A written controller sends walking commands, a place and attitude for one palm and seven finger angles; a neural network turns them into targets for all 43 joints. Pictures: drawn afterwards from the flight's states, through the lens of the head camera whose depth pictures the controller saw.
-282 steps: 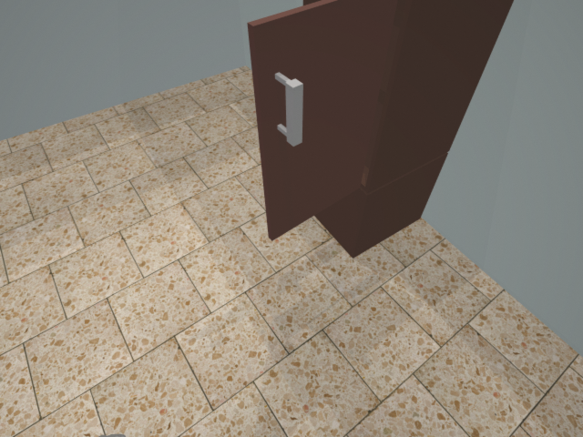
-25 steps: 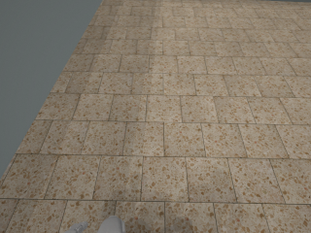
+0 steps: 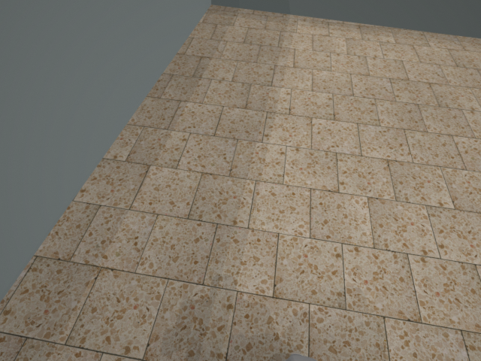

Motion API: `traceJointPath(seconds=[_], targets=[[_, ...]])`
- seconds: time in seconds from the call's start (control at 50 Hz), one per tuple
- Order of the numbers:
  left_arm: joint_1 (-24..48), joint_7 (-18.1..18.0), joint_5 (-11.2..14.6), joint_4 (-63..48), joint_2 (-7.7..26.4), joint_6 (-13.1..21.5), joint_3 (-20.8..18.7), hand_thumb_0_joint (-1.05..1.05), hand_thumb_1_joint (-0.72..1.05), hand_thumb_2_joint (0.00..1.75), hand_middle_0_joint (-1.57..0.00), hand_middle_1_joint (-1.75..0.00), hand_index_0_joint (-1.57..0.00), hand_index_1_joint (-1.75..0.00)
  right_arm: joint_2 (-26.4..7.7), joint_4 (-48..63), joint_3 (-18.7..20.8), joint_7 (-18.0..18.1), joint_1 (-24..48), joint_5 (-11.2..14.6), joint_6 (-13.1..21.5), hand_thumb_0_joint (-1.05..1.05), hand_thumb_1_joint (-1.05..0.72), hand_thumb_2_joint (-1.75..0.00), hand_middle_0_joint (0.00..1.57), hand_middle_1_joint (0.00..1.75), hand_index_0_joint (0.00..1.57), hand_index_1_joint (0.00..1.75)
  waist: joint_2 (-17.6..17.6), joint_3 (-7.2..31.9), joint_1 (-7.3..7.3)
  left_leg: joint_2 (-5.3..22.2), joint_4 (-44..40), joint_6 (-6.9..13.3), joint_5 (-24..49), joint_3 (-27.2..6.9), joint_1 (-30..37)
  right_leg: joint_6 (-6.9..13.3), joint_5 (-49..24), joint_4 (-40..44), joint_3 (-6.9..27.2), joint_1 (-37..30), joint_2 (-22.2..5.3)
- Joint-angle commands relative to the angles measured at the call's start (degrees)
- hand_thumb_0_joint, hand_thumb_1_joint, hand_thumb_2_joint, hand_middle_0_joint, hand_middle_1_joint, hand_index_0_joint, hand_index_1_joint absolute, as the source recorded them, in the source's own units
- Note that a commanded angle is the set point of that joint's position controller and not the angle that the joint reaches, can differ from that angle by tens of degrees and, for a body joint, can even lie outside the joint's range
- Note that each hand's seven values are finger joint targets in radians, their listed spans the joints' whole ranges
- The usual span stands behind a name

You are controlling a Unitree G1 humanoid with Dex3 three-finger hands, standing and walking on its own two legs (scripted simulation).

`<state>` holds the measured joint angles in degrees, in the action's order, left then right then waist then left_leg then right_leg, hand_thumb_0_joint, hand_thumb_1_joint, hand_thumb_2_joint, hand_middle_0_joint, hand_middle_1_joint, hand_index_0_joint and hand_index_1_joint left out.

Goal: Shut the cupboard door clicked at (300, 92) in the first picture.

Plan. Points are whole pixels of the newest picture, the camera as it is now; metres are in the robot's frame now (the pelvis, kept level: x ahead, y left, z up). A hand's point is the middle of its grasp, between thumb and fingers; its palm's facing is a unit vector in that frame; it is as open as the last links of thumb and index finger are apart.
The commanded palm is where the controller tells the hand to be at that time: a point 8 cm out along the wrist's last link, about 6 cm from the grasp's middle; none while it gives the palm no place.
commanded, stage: walk to a spot facing it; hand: left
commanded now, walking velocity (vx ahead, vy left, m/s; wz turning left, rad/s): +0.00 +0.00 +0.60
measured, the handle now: out of the picture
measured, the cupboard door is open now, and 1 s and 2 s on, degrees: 94 94 94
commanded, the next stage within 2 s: none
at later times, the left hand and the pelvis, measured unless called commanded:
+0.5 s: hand out of the picture +0.08 +0.19 -0.19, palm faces +0.33 -0.91 -0.24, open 7.4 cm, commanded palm none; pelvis +0.09 -0.03 -0.02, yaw +18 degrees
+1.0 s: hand out of the picture +0.06 +0.12 -0.17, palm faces +0.61 -0.76 -0.21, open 7.4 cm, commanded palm none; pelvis +0.14 -0.07 +0.00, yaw +38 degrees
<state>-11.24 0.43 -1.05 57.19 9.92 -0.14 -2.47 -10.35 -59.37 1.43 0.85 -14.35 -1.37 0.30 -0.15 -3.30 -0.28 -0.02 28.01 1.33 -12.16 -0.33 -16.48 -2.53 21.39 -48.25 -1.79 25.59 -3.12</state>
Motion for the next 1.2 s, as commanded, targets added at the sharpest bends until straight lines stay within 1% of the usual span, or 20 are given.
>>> traceJointPath(seconds=[0.0, 0.04, 0.08, 0.1, 0.18, 0.28, 0.34, 0.36, 0.4, 0.42, 0.66, 0.7, 0.74, 0.78, 0.94, 0.98, 1.0, 1.02, 1.04, 1.18], targets=[[-3.52, -0.68, 0.0, -2.63, 4.29, 0.2, -1.84, 0.0, 0.9, 0.9, -0.2, -0.3, -0.2, -0.3, -11.36, 4.81, 3.38, 0.47, 1.61, 0.02, -0.4, 0.0, -0.9, -0.9, 0.2, 0.3, 0.2, 0.3, -7.62, 3.94, -0.54, 11.8, -8.86, 6.15, 3.49, -12.36, -6.94, -0.88, -4.65, 9.72, -2.8, -12.12, 2.67], [-5.64, -1.13, 0.03, -2.93, 6.92, 0.83, -2.64, 0.0, 0.9, 0.9, -0.2, -0.3, -0.2, -0.3, -10.17, 5.44, 3.56, 0.11, 2.67, 0.51, -0.81, 0.0, -0.9, -0.9, 0.2, 0.3, 0.2, 0.3, -4.25, 4.45, -2.21, 8.07, -3.58, 2.83, 1.46, -10.86, -11.22, -0.47, -9.02, 21.26, 0.22, -20.33, 0.27], [-8.89, -1.88, -0.63, -3.21, 15.54, 1.48, -4.43, 0.0, 0.9, 0.9, -0.2, -0.3, -0.2, -0.3, -5.32, 7.55, 3.04, -0.33, 2.29, 0.76, -0.97, 0.0, -0.9, -0.9, 0.2, 0.3, 0.2, 0.3, 18.05, 7.14, -4.03, -2.02, 20.33, -3.77, -20.55, 2.97, -19.1, 8.57, -13.65, 33.47, 21.29, -25.17, -23.89], [-8.08, -2.02, -0.27, -3.79, 15.26, 1.24, -4.06, 0.0, 0.9, 0.9, -0.2, -0.3, -0.2, -0.3, -6.78, 7.62, 3.56, -0.5, 2.54, 0.54, -1.27, 0.0, -0.9, -0.9, 0.2, 0.3, 0.2, 0.3, 13.9, 7.62, -3.73, 0.89, 32.25, -3.39, -23.96, 1.26, -17.47, 12.59, -15.03, 33.56, 21.08, -20.91, -26.45], [-1.04, -2.41, -0.27, -5.46, 9.47, 1.1, -2.59, 0.0, 0.9, 0.9, -0.2, -0.3, -0.2, -0.3, -4.54, 6.79, 2.99, -1.43, 2.76, 0.54, -2.21, 0.0, -0.9, -0.9, 0.2, 0.3, 0.2, 0.3, 11.91, 4.65, -0.07, 4.01, 33.46, -5.02, -16.95, 3.1, -17.07, 9.7, -34.11, 27.89, 2.6, -19.9, -17.38], [-4.29, -2.11, -0.53, -4.59, 12.18, 1.29, -3.11, 0.0, 0.9, 0.9, -0.2, -0.3, -0.2, -0.3, -3.08, 8.66, 1.96, -2.22, 6.25, 0.75, -1.9, 0.0, -0.9, -0.9, 0.2, 0.3, 0.2, 0.3, 10.28, 4.74, -1.83, 1.79, 15.89, -4.85, -12.34, 8.3, -11.52, 8.0, -45.99, 22.41, -3.0, -23.37, -16.94], [-2.3, -1.79, -0.12, -5.41, 13.0, 1.19, -3.37, 0.0, 0.9, 0.9, -0.2, -0.3, -0.2, -0.3, -5.49, 8.99, 2.49, -2.16, 2.95, 0.52, -1.65, 0.0, -0.9, -0.9, 0.2, 0.3, 0.2, 0.3, 10.21, 7.4, 0.79, 0.32, 3.88, -3.74, -2.53, 9.47, -1.69, 4.94, -44.77, 14.52, -6.96, -21.08, -15.52], [-1.11, -1.6, 0.27, -6.29, 12.77, 1.07, -3.26, 0.0, 0.9, 0.9, -0.2, -0.3, -0.2, -0.3, -8.02, 8.23, 3.18, -2.05, -0.91, 0.24, -1.41, 0.0, -0.9, -0.9, 0.2, 0.3, 0.2, 0.3, 6.4, 9.43, 3.27, 1.67, -1.17, -2.76, 6.87, 7.86, 6.84, 2.79, -39.19, 7.84, -8.39, -15.66, -14.93], [2.21, -1.36, 0.86, -10.78, 7.18, 0.34, -1.77, 0.0, 0.9, 0.9, -0.2, -0.3, -0.2, -0.3, -18.91, 7.74, 5.79, -0.97, -7.79, 0.0, -1.01, 0.0, -0.9, -0.9, 0.2, 0.3, 0.2, 0.3, -18.19, 13.71, 7.06, 25.93, -4.76, 12.46, 46.68, -24.35, 19.95, -3.34, 18.33, -17.05, -5.65, 7.93, -2.61], [3.74, -1.7, 0.3, -11.69, 9.33, -0.49, -2.02, 0.0, 0.9, 0.9, -0.2, -0.3, -0.2, -0.3, -19.41, 7.2, 5.79, -0.7, -7.93, 0.06, -1.4, 0.0, -0.9, -0.9, 0.2, 0.3, 0.2, 0.3, -10.53, 14.28, 6.69, 26.59, -3.91, 14.37, 37.81, -21.18, 18.49, -2.09, 16.87, -21.71, 1.23, 8.34, -3.41], [-5.51, -0.87, 0.16, -8.39, 9.49, -0.51, -2.81, 0.0, 0.9, 0.9, -0.2, -0.3, -0.2, -0.3, -15.08, 12.89, 5.43, -0.65, 9.81, 0.25, -2.41, 0.0, -0.9, -0.9, 0.2, 0.3, 0.2, 0.3, -6.24, 5.92, -2.3, 8.7, -0.72, 2.97, 3.08, -11.86, -7.64, -1.48, -6.91, 19.57, -2.22, -17.64, 1.46], [-7.03, -1.83, -1.14, -9.04, 18.87, 0.52, -4.48, 0.0, 0.9, 0.9, -0.2, -0.3, -0.2, -0.3, -8.09, 15.33, 4.43, -1.37, 10.1, 0.86, -2.42, 0.0, -0.9, -0.9, 0.2, 0.3, 0.2, 0.3, 21.85, 4.99, -3.94, -3.96, 25.45, -4.21, -22.28, 1.11, -19.76, 7.58, -8.66, 35.76, 24.35, -21.11, -23.61], [-1.94, -2.21, -0.6, -11.0, 16.01, 0.41, -3.55, 0.0, 0.9, 0.9, -0.2, -0.3, -0.2, -0.3, -9.44, 14.79, 4.91, -2.03, 7.82, 0.49, -3.0, 0.0, -0.9, -0.9, 0.2, 0.3, 0.2, 0.3, 12.16, 4.09, -0.64, 0.64, 39.83, -3.11, -19.64, -2.61, -15.99, 11.04, -7.85, 34.25, 16.77, -11.55, -23.44], [1.45, -2.18, -0.36, -11.4, 12.69, 0.36, -2.49, 0.0, 0.9, 0.9, -0.2, -0.3, -0.2, -0.3, -9.04, 12.34, 4.66, -2.37, 8.29, 0.28, -3.73, 0.0, -0.9, -0.9, 0.2, 0.3, 0.2, 0.3, 15.1, 2.81, 1.1, 2.42, 42.56, -4.6, -15.03, -0.29, -16.99, 8.69, -18.96, 30.57, 7.45, -13.38, -16.63], [-6.34, -1.98, -0.58, -8.0, 14.74, 0.88, -3.44, 0.0, 0.9, 0.9, -0.2, -0.3, -0.2, -0.3, -5.54, 12.92, 2.57, -2.79, 10.94, 0.99, -2.24, 0.0, -0.9, -0.9, 0.2, 0.3, 0.2, 0.3, 11.45, 8.31, -2.51, -0.21, 8.35, -4.39, -11.22, 8.12, -6.8, 7.14, -45.8, 18.47, -2.48, -26.64, -16.92], [-3.78, -1.66, 0.22, -8.43, 14.68, 0.72, -3.67, 0.0, 0.9, 0.9, -0.2, -0.3, -0.2, -0.3, -7.98, 11.66, 3.16, -2.52, 5.46, 0.71, -1.91, 0.0, -0.9, -0.9, 0.2, 0.3, 0.2, 0.3, 9.62, 9.19, 1.19, 0.12, -1.66, -3.08, 0.78, 7.13, 4.01, 3.59, -39.99, 11.88, -6.25, -19.47, -15.88], [-3.1, -1.4, 0.61, -9.65, 12.55, 0.49, -3.38, 0.0, 0.9, 0.9, -0.2, -0.3, -0.2, -0.3, -12.7, 10.83, 4.32, -2.14, 1.45, 0.25, -1.37, 0.0, -0.9, -0.9, 0.2, 0.3, 0.2, 0.3, -1.5, 12.22, 3.44, 8.26, -4.5, 0.42, 14.21, -2.67, 15.21, 0.23, -26.04, 1.84, -8.45, -8.64, -12.52], [-0.3, -1.08, 0.9, -12.27, 8.36, 0.16, -2.07, 0.0, 0.9, 0.9, -0.2, -0.3, -0.2, -0.3, -18.84, 10.33, 6.02, -1.5, -2.89, 0.09, -1.35, 0.0, -0.9, -0.9, 0.2, 0.3, 0.2, 0.3, -17.65, 12.34, 6.16, 23.89, -5.94, 9.98, 38.11, -23.32, 21.26, -3.82, 14.78, -11.64, -7.82, 7.62, -4.17], [3.33, -1.57, 0.34, -13.58, 9.75, -0.74, -1.83, 0.0, 0.9, 0.9, -0.2, -0.3, -0.2, -0.3, -19.19, 8.98, 6.0, -1.05, -5.46, 0.4, -1.87, 0.0, -0.9, -0.9, 0.2, 0.3, 0.2, 0.3, -11.79, 12.14, 6.63, 25.21, -4.02, 13.16, 40.05, -20.91, 20.07, -2.74, 16.23, -17.33, -0.45, 9.21, -4.42], [2.36, -0.91, 0.21, -10.14, 8.25, -1.62, -2.32, 0.0, 0.9, 0.9, -0.2, -0.3, -0.2, -0.3, -14.34, 10.67, 4.56, 0.26, 3.52, 0.04, -1.07, 0.0, -0.9, -0.9, 0.2, 0.3, 0.2, 0.3, -8.41, 7.33, 1.67, 13.71, -6.29, 7.54, 22.66, -12.82, 9.44, -2.65, 3.43, -11.17, 1.44, 4.51, -1.86]])
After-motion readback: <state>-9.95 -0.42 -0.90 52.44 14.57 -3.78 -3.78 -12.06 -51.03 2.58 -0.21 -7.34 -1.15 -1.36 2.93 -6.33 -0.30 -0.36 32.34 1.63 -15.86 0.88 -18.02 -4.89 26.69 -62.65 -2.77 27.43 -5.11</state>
